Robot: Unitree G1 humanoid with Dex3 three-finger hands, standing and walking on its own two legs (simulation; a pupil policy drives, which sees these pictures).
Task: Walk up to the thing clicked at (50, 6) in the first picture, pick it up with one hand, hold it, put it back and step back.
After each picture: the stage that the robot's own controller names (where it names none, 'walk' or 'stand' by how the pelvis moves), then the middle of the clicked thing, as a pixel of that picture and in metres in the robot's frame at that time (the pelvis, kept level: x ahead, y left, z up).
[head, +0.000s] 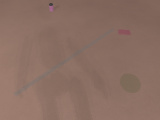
stand; (51, 7) +2.35 +0.48 -0.72
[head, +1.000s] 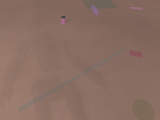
walk; (63, 20) +2.24 +0.22 -0.70
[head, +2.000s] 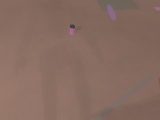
walk; (72, 29) +1.61 +0.06 -0.71
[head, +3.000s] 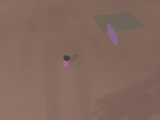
walk; (66, 61) +1.11 +0.10 -0.71
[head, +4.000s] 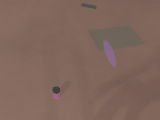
walk; (56, 92) +0.74 +0.16 -0.71
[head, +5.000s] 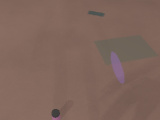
walk; (56, 115) +0.55 +0.18 -0.71
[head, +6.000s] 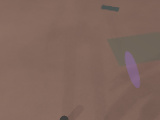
stand; out of the picture +0.44 +0.15 -0.70
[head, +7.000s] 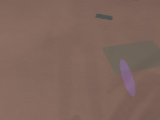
stand; out of the picture +0.40 +0.16 -0.72
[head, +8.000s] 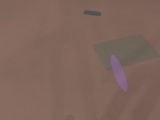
stand; out of the picture +0.38 +0.20 -0.72
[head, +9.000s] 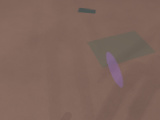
stand; out of the picture +0.38 +0.21 -0.72
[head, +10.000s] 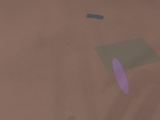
stand; out of the picture +0.39 +0.18 -0.73
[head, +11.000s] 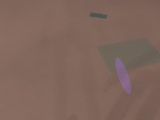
stand; out of the picture +0.40 +0.17 -0.73
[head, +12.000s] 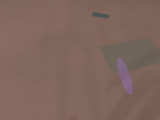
stand; out of the picture +0.39 +0.17 -0.73
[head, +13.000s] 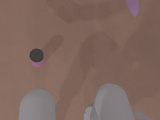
go down; (37, 58) +0.49 +0.15 -0.37
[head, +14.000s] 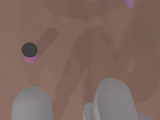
approach; (30, 53) +0.50 +0.16 -0.32
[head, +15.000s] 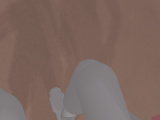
close in; out of the picture +0.50 +0.22 -0.24
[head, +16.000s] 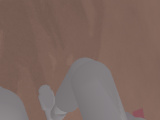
close; out of the picture +0.49 +0.23 -0.25
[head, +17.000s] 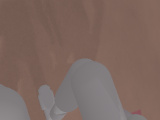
lift; out of the picture +0.46 +0.20 -0.26
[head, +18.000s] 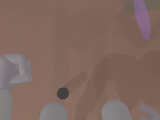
lift; (62, 93) +0.39 +0.10 -0.45
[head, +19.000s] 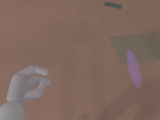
hold; out of the picture +0.34 +0.08 -0.66
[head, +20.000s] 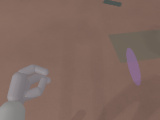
crouch; out of the picture +0.36 +0.11 -0.66
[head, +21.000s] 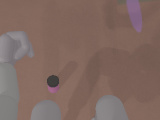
crouch; (53, 84) +0.42 +0.11 -0.44
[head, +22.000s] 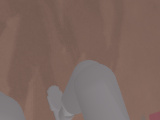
lower; out of the picture +0.42 +0.17 -0.25
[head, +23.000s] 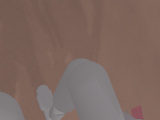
lower; out of the picture +0.42 +0.18 -0.25
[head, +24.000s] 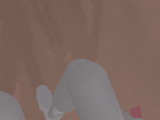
lower; out of the picture +0.42 +0.18 -0.26
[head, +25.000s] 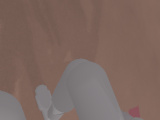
lower; out of the picture +0.42 +0.18 -0.26
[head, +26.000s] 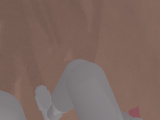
loosen; out of the picture +0.42 +0.18 -0.27
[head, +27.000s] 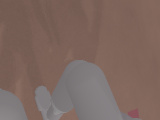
open; out of the picture +0.42 +0.18 -0.27
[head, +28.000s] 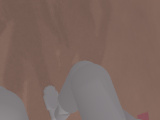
stand; out of the picture +0.42 +0.17 -0.26
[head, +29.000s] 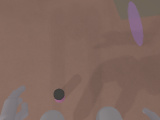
stand; (59, 95) +0.39 +0.10 -0.51
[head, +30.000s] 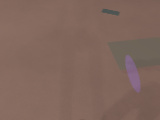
stand; out of the picture +0.35 +0.09 -0.66
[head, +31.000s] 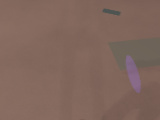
stand; out of the picture +0.35 +0.10 -0.67
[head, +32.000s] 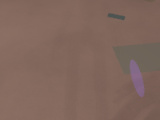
stand; out of the picture +0.35 +0.09 -0.71
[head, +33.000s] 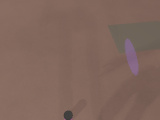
walk; (68, 117) +0.40 +0.06 -0.70
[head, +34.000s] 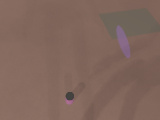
walk; (69, 98) +0.53 +0.06 -0.70
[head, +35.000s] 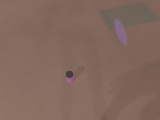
walk; (69, 77) +0.80 +0.17 -0.70
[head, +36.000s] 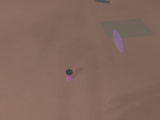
stand; (69, 75) +0.96 +0.11 -0.71
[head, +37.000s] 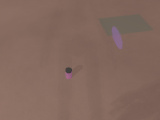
stand; (68, 73) +0.97 +0.12 -0.72
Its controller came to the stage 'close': yes
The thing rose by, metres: 0.01
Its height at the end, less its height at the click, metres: +0.00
